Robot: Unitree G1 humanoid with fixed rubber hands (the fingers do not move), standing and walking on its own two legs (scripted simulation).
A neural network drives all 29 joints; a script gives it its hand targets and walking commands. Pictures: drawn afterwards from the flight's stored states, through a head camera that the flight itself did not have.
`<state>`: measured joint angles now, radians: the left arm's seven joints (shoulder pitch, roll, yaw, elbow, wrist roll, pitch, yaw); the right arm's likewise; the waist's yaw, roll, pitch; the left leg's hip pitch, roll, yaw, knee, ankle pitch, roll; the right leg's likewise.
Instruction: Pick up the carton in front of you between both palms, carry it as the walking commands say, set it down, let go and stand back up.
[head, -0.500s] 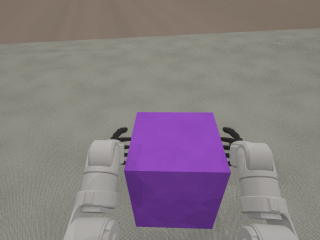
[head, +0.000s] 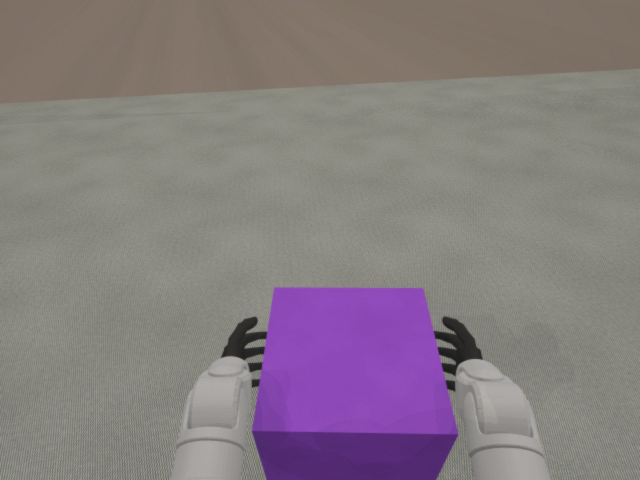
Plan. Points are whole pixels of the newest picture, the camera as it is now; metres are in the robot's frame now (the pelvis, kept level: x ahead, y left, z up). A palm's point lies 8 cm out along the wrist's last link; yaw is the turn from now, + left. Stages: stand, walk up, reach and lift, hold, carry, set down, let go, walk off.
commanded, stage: carry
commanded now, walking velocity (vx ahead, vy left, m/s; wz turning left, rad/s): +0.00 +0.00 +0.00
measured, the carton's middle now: (347, 399) +0.29 +0.00 -0.04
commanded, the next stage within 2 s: hold in 0.48 s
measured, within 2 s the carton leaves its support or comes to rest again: neither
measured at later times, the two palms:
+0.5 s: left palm (237, 379) +0.26 +0.14 +0.04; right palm (475, 383) +0.27 -0.15 +0.04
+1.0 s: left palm (239, 360) +0.29 +0.14 +0.05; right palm (465, 349) +0.31 -0.15 +0.05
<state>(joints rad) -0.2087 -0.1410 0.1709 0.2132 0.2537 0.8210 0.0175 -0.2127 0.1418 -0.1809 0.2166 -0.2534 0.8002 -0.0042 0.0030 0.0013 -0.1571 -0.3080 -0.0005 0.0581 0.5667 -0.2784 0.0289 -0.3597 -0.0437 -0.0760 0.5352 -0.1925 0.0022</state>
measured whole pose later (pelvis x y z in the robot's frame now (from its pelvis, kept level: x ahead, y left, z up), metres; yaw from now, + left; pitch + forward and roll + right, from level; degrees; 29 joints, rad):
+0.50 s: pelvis -0.01 +0.00 +0.00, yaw +0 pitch +2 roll +0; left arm -0.20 -0.14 0.18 0.24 0.25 0.74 0.02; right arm -0.21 0.14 -0.18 0.24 -0.25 0.73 -0.01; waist 0.00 0.00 -0.16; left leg -0.33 0.00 0.06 0.54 -0.24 0.02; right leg -0.38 -0.04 -0.08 0.51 -0.16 -0.01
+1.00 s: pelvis +0.02 -0.02 +0.01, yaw +4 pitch -7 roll +0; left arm -0.25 -0.15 0.22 0.30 0.28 0.72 0.00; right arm -0.25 0.15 -0.21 0.27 -0.28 0.72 -0.01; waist -0.01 0.02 0.01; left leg -0.06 0.00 -0.03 0.43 -0.24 0.00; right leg -0.09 0.02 -0.04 0.42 -0.20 -0.03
